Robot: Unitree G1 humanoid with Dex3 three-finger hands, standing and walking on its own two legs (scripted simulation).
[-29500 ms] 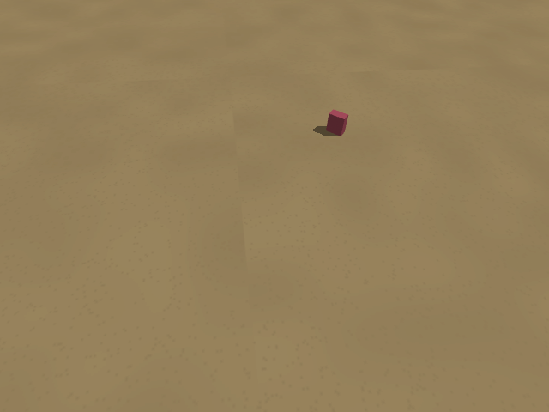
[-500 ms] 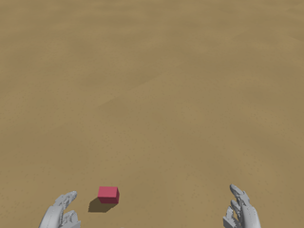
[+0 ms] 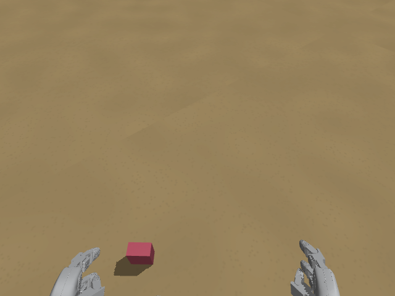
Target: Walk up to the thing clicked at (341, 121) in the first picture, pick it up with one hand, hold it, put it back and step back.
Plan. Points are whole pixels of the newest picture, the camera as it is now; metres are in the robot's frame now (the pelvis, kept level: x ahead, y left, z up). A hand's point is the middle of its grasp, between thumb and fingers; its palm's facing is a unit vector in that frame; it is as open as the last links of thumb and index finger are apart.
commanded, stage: home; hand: left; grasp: from above
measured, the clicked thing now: (141, 253) +0.42 +0.23 -0.65
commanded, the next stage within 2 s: stand in 0.26 s
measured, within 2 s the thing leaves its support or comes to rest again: neither
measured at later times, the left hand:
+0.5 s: hand out of the picture +0.15 +0.21 -0.08, palm faces +0.00 -0.95 -0.32, open 7.4 cm
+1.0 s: hand out of the picture +0.03 +0.24 -0.10, palm faces +0.04 -0.95 -0.31, open 7.4 cm
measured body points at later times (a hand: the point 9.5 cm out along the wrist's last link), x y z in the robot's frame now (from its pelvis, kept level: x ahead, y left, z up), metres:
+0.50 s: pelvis -0.01 +0.00 +0.02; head +0.02 +0.01 +0.47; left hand +0.15 +0.26 -0.06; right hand +0.14 -0.25 -0.09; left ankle +0.01 +0.12 -0.68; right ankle -0.01 -0.12 -0.68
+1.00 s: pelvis +0.00 +0.01 +0.06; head -0.01 +0.01 +0.51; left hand +0.03 +0.29 -0.08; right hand +0.06 -0.26 -0.08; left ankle +0.01 +0.12 -0.68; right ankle -0.01 -0.12 -0.68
